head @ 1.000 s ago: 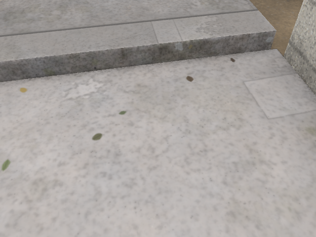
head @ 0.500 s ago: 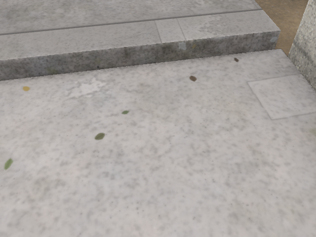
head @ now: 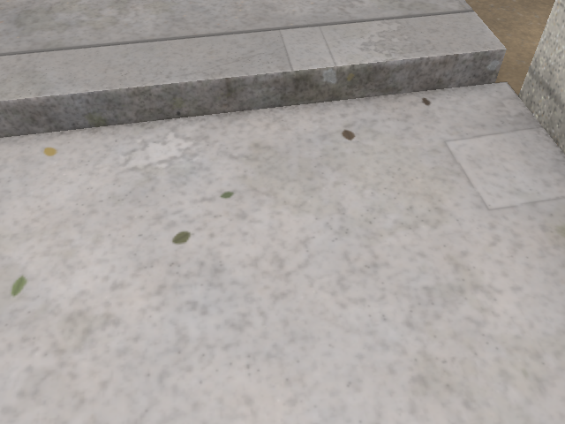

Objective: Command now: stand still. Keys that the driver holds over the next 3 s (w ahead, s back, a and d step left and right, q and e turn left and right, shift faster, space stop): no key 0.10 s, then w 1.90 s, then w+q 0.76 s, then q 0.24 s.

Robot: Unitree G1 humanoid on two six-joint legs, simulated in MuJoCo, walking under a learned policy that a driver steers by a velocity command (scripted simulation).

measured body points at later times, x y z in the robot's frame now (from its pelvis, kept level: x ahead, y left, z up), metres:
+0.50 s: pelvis +0.09 +0.06 -0.01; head +0.08 +0.07 +0.44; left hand +0.09 +0.31 -0.16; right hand +0.07 -0.20 -0.15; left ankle +0.06 +0.15 -0.74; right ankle +0.00 -0.09 -0.66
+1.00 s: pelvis +0.36 +0.00 -0.01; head +0.40 +0.00 +0.44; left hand +0.49 +0.27 -0.13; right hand +0.37 -0.26 -0.16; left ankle +0.22 +0.16 -0.63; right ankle +0.44 -0.08 -0.74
